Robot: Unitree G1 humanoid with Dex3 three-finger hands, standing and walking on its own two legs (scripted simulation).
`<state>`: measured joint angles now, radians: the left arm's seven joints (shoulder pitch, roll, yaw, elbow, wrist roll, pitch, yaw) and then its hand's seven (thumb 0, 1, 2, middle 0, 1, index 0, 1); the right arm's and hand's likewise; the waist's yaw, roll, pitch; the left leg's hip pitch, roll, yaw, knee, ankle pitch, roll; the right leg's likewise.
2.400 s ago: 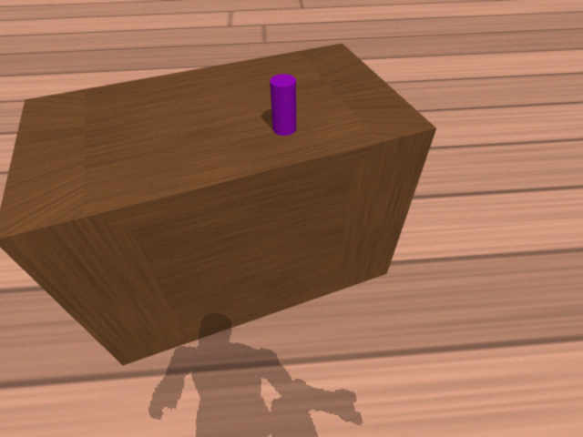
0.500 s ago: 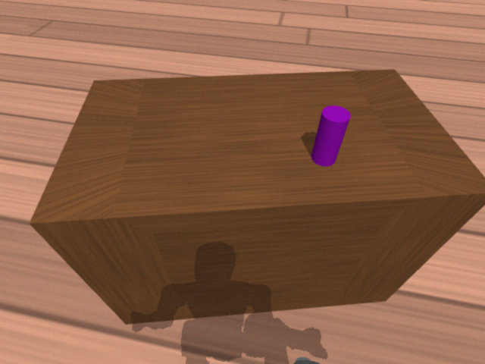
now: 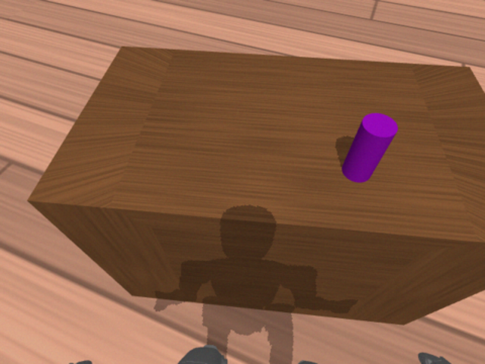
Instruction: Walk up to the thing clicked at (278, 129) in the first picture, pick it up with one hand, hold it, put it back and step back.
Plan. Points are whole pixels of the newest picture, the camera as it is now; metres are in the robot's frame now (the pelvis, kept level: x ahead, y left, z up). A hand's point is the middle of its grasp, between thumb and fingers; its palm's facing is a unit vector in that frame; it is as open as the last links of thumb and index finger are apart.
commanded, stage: walk up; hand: right
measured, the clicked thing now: (367, 150) +0.51 -0.19 +0.02
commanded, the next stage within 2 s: stand in 1.96 s
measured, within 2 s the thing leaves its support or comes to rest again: neither
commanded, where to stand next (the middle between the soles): +0.07 +0.02 m, yaw -1 degrees
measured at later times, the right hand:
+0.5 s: hand out of the picture +0.08 -0.25 -0.14, palm faces -0.07 +0.93 -0.37, open 7.4 cm
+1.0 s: hand out of the picture +0.03 -0.23 -0.13, palm faces -0.02 +0.93 -0.35, open 7.4 cm
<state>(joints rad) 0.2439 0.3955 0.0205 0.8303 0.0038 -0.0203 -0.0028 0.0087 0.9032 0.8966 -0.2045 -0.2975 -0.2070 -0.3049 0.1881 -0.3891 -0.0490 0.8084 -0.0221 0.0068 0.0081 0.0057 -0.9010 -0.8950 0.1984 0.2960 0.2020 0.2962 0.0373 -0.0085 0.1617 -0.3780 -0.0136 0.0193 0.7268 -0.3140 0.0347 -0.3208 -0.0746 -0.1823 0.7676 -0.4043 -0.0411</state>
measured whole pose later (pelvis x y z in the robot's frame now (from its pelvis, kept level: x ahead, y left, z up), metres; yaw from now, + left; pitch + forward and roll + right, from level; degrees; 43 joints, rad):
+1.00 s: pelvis -0.03 +0.03 +0.02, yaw +0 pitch -3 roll +0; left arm 0.18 0.37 0.01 1.03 0.01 -0.01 -0.02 0.01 0.91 0.90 -0.20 -0.30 -0.21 -0.30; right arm 0.20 -0.36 -0.02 1.05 -0.02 -0.01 0.02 0.01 -0.90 -0.89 0.20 0.30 0.20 0.30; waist 0.00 0.00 0.04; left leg -0.23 0.01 0.01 0.57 -0.29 0.00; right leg -0.23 -0.03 -0.01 0.56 -0.29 0.01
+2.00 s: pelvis +0.00 +0.02 +0.04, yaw -1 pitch -3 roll +0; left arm 0.09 0.35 0.01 1.14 0.01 -0.01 -0.01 0.01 0.91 0.90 -0.20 -0.30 -0.20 -0.30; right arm 0.10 -0.35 -0.01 1.13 -0.01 -0.01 0.01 0.01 -0.90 -0.89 0.20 0.30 0.20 0.30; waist 0.00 0.00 0.05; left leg -0.09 0.03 0.03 0.35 -0.21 -0.02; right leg -0.10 -0.01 0.00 0.35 -0.21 0.01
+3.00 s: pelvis -0.01 +0.01 +0.04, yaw -1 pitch -2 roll +0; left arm 0.10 0.35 -0.01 1.13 0.01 -0.01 -0.01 0.01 0.91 0.90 -0.20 -0.30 -0.20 -0.30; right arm 0.09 -0.35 0.00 1.14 -0.01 -0.01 0.01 0.01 -0.90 -0.89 0.20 0.30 0.20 0.30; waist -0.01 0.01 0.05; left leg -0.09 0.04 0.01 0.30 -0.17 -0.03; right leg -0.10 0.00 -0.02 0.32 -0.18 0.00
